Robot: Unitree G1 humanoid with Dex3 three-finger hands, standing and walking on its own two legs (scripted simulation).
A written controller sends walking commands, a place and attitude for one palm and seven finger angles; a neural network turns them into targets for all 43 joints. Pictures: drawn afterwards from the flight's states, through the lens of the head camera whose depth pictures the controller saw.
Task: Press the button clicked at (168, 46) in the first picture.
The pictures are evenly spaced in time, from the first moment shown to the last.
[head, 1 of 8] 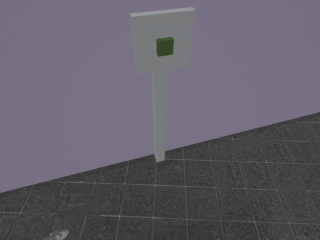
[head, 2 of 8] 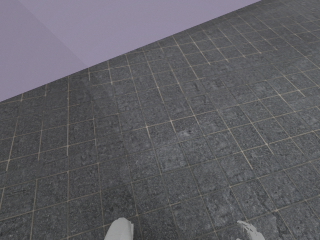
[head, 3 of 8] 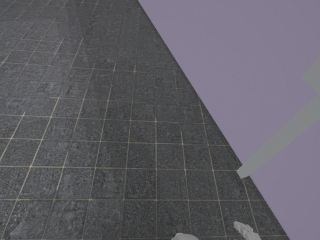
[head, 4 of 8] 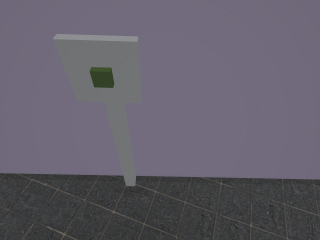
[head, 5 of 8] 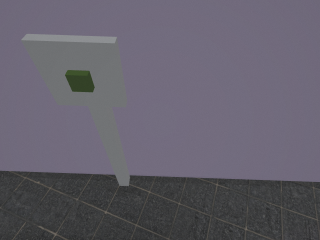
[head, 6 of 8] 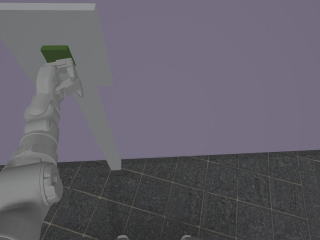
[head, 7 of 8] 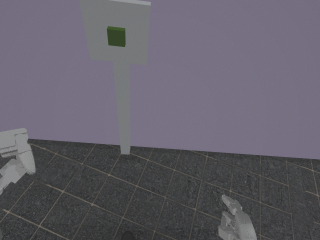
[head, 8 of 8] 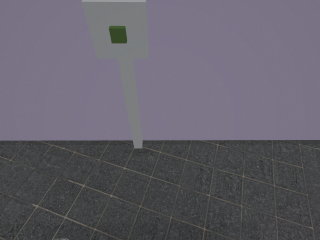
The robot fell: no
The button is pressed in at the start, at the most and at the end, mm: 0 13 0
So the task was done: yes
